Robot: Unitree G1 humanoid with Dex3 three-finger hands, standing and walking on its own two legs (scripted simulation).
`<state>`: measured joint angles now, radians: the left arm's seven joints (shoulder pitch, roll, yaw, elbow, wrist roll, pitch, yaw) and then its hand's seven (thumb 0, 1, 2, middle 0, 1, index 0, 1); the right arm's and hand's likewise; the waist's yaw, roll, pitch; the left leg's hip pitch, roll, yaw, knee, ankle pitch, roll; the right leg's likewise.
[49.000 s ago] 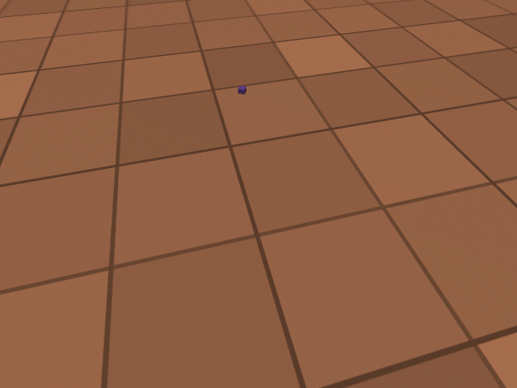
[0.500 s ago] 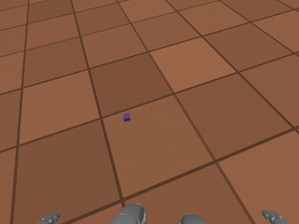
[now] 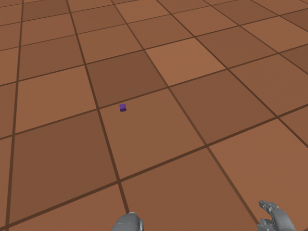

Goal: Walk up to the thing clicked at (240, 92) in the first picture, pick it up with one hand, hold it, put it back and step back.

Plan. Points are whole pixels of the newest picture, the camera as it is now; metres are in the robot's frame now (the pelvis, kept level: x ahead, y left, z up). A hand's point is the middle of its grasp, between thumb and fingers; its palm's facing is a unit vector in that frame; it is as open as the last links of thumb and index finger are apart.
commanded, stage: step back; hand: left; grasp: from above
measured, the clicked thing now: (122, 107) +1.07 +0.32 -0.74
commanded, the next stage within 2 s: stand in 0.92 s
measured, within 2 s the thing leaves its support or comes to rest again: neither
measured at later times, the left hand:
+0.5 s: hand out of the picture +0.06 +0.31 -0.13, palm faces +0.03 -0.93 -0.37, open 7.4 cm
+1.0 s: hand out of the picture +0.13 +0.28 -0.14, palm faces +0.11 -0.93 -0.34, open 7.4 cm
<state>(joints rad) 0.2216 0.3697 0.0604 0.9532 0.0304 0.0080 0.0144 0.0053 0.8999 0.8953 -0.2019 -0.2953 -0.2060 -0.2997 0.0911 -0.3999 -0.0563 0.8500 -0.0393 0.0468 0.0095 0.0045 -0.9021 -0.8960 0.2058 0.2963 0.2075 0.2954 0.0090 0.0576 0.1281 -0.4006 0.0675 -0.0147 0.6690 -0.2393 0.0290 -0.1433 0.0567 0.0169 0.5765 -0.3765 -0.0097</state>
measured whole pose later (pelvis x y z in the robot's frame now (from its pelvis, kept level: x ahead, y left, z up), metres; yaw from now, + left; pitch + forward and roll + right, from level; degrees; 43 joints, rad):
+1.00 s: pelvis +0.04 +0.02 +0.01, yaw +5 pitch -2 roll +1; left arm 0.09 0.36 0.04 1.02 0.00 0.00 0.00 0.01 0.90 0.90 -0.20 -0.30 -0.21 -0.30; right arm 0.19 -0.35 -0.02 1.06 -0.03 -0.03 -0.01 0.00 -0.91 -0.90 0.20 0.30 0.21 0.29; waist 0.01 -0.02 0.08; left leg -0.19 -0.01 0.00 0.57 -0.35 0.00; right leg -0.32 -0.06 -0.03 0.59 -0.24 0.02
